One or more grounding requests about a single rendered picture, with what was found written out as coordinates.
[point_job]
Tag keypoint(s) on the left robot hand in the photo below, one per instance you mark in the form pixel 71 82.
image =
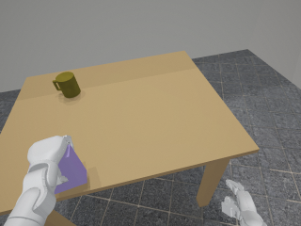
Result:
pixel 52 149

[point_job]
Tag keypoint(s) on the right robot hand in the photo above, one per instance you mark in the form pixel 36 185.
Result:
pixel 243 202

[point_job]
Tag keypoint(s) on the table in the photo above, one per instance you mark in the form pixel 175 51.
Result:
pixel 132 121

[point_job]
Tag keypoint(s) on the robot right forearm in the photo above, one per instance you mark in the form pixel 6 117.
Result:
pixel 250 218

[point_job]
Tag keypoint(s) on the robot left forearm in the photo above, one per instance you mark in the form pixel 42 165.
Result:
pixel 38 199

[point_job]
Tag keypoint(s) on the sponge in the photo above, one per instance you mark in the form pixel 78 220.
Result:
pixel 72 168

